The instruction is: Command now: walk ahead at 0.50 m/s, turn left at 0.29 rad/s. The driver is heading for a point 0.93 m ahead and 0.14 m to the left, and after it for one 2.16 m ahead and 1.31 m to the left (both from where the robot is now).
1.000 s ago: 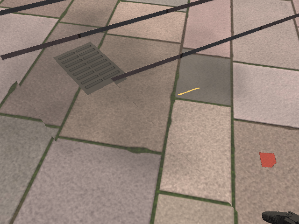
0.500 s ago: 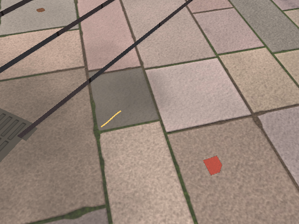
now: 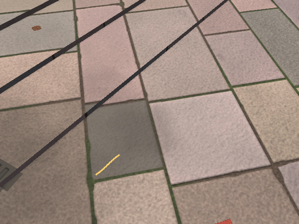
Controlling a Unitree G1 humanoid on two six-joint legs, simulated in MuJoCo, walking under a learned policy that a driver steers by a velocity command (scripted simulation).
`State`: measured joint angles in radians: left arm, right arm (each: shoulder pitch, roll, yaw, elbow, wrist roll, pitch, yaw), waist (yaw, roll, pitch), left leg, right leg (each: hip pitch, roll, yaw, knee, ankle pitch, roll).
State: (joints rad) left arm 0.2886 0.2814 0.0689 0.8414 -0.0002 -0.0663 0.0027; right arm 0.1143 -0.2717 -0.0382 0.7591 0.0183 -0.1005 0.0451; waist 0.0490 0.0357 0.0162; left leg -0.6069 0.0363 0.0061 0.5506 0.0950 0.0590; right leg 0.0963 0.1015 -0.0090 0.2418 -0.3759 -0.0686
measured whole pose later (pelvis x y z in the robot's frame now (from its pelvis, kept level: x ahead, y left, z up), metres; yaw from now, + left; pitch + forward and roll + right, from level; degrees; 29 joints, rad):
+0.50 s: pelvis +0.30 +0.01 -0.01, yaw +16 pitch +2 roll +1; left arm 0.03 0.28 0.04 0.68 0.00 -0.12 -0.04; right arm 0.38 -0.29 -0.07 0.78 0.02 -0.04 -0.03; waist -0.09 -0.04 -0.01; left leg -0.15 -0.14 -0.21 0.60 -0.46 0.05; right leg -0.44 0.00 0.12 0.41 0.10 0.02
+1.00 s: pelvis +0.56 +0.08 -0.04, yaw +19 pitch +3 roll -1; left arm 0.46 0.28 0.05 0.90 -0.02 -0.05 0.00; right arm 0.00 -0.25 -0.03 0.64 0.01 -0.09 0.03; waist 0.11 0.02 0.00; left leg -0.51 0.01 0.00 0.48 -0.03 0.06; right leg 0.05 0.03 0.04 0.30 -0.40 -0.02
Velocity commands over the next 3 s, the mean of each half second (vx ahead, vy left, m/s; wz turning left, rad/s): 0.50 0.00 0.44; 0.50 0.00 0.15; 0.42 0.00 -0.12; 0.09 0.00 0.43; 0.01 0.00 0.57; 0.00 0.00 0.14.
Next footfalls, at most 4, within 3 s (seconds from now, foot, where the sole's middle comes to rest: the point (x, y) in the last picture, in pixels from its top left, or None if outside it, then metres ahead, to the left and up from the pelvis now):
0.04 left None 0.21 0.10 -0.76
0.52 right None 0.48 -0.07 -0.80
1.02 left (113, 178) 0.68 0.25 -0.80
1.48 right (151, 127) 1.00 0.08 -0.80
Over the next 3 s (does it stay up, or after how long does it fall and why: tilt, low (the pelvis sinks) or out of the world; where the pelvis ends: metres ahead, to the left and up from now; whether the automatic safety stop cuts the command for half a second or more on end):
stays up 0.85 0.20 -0.03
